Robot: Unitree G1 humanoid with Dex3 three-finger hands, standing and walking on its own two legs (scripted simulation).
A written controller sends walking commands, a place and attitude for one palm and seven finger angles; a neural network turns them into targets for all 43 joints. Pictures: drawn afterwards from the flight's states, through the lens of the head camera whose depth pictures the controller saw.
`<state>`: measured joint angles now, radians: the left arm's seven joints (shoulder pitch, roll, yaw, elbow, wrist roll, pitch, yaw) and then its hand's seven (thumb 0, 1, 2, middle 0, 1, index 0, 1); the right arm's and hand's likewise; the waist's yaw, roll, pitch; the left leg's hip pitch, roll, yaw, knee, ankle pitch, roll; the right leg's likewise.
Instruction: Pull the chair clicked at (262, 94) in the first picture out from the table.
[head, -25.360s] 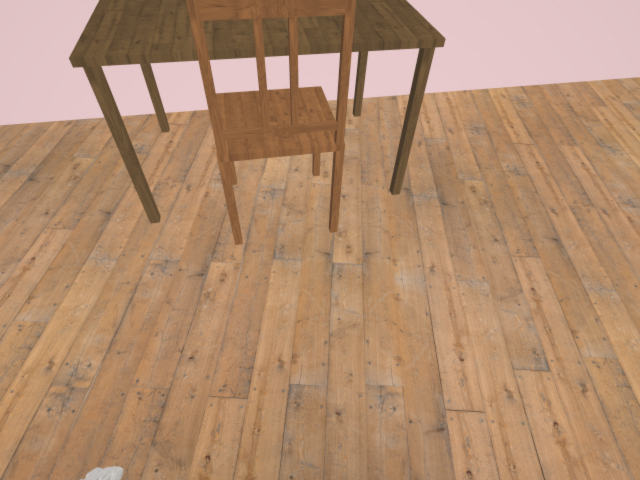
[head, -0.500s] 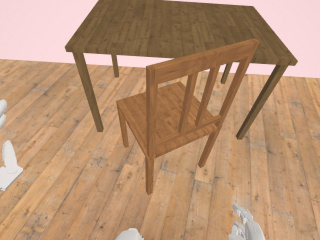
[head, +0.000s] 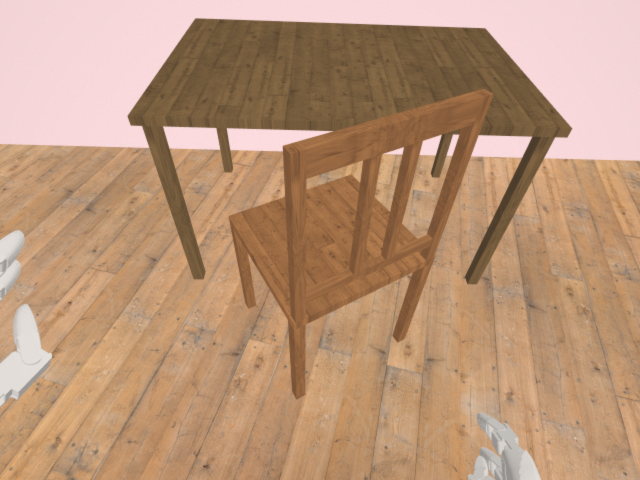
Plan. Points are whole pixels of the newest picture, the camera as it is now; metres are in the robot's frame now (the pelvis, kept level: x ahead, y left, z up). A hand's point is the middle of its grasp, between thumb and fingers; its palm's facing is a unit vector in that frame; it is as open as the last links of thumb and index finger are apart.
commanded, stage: stop stepping back and stand still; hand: left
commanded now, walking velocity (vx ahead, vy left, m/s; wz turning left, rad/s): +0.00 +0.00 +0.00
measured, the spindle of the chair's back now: (362, 219) +0.63 -0.05 -0.07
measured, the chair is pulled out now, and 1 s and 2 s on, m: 0.20 0.20 0.20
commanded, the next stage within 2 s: let the arm hang, fingers relaxed in 0.02 s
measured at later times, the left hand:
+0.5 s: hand out of the picture +0.00 +0.17 -0.18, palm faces +0.09 -0.98 -0.17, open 6.9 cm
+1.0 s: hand out of the picture -0.02 +0.13 -0.18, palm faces +0.10 -0.98 -0.16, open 7.4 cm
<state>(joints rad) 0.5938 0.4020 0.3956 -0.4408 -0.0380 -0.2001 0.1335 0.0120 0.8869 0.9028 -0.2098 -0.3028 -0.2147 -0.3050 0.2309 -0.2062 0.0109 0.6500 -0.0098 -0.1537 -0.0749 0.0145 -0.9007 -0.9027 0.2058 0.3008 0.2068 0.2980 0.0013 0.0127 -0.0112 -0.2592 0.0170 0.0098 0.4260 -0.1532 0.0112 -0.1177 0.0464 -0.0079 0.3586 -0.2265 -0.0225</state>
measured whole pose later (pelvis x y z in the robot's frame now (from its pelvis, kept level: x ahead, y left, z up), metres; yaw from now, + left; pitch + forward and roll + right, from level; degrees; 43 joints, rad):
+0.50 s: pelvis +0.00 -0.01 -0.01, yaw +4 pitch -1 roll -1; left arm 0.29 0.20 0.02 1.01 0.01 0.04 0.01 -0.02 1.01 0.90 -0.20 -0.30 -0.21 -0.30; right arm 0.27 -0.18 0.00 1.03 -0.03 0.02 -0.02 0.01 -0.91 -0.90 0.20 0.30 0.20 0.30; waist 0.00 -0.04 0.07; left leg -0.29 -0.01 -0.05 0.47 -0.16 0.00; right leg -0.15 0.03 -0.07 0.45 -0.29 -0.04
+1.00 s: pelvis +0.01 -0.02 +0.00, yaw +3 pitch -2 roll +0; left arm 0.31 0.10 0.00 1.13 0.01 0.00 0.03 0.00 0.91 0.90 -0.20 -0.30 -0.20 -0.30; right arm 0.29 -0.13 -0.01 1.13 -0.02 0.01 -0.04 0.01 -0.92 -0.90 0.20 0.30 0.20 0.30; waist 0.00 0.02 0.04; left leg -0.24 -0.01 -0.04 0.43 -0.16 0.00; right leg -0.11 0.02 -0.06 0.44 -0.30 -0.04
